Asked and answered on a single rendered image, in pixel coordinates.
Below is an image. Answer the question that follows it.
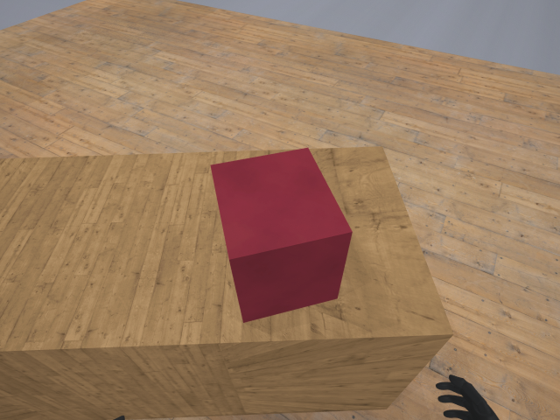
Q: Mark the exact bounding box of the carton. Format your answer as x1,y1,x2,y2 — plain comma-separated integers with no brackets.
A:
211,148,353,323

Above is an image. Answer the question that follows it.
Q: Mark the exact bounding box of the pedestal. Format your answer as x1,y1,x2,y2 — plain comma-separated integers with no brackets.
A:
0,146,453,420

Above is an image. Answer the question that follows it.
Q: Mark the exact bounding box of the right robot hand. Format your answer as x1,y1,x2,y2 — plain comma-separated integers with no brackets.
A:
436,374,500,420

